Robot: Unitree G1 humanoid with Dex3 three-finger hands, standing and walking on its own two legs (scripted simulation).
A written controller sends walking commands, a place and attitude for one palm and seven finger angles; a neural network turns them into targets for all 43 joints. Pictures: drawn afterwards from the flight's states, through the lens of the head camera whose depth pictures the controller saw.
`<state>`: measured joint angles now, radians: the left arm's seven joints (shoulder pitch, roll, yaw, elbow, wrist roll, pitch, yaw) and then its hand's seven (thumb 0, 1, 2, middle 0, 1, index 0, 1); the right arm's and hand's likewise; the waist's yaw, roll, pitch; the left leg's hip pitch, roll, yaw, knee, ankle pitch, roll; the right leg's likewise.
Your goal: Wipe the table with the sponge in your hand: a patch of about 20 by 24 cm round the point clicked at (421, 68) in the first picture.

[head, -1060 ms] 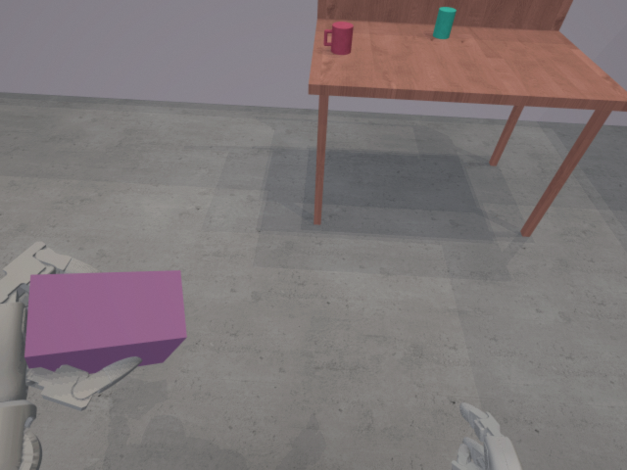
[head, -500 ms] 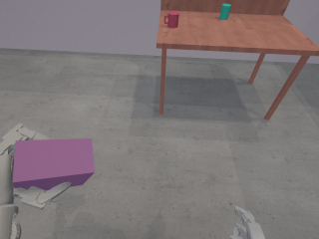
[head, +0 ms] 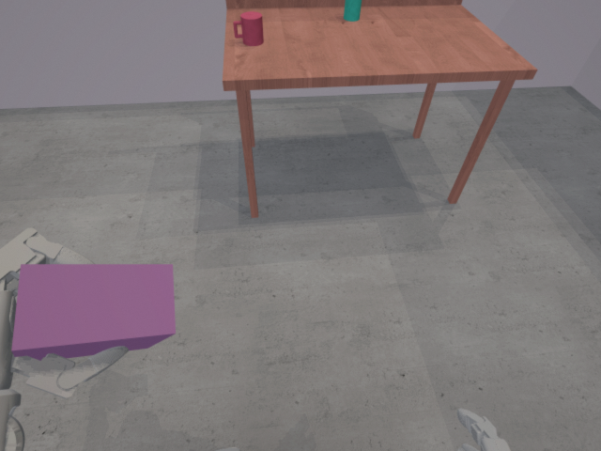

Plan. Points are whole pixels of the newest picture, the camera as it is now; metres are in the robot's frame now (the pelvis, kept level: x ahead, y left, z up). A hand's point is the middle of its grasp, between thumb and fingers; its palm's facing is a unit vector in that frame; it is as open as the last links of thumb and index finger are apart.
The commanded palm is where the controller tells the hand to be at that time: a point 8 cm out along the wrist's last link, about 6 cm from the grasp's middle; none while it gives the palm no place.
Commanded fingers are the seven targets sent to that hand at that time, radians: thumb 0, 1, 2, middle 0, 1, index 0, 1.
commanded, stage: walk to a spot facing it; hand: left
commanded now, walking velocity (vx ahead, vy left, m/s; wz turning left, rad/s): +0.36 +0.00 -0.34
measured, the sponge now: (117, 312) +0.22 +0.20 +0.15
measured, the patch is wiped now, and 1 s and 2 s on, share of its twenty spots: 0.00 0.00 0.00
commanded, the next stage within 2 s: turn to face it in 1.46 s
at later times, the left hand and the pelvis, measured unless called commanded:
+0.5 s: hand (212, 181) +0.40 +0.14 +0.16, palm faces +0.22 -0.84 -0.50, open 10.6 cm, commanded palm +0.34 +0.20 +0.18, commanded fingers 0.00 0.10 1.30 -1.20 -1.60 -1.20 -1.60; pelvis +0.14 -0.05 -0.02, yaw -10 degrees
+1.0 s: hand (255, 101) +0.58 +0.10 +0.18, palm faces +0.19 -0.90 -0.39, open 10.6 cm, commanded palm +0.52 +0.16 +0.18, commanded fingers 0.00 0.10 1.30 -1.20 -1.60 -1.20 -1.60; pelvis +0.30 -0.07 -0.01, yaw -14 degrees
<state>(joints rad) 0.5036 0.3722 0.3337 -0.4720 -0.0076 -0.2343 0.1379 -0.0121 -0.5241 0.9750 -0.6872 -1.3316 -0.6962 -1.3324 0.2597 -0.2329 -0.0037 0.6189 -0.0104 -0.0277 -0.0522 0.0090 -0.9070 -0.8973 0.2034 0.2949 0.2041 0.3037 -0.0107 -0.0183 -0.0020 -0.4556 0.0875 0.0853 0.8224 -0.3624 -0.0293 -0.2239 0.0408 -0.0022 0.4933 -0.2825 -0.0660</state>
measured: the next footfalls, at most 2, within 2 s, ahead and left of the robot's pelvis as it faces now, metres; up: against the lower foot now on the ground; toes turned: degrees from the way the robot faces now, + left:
left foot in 0.10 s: +0.12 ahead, +0.15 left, +0.00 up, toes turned +6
right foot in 0.42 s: +0.20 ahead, -0.15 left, +0.00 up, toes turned -21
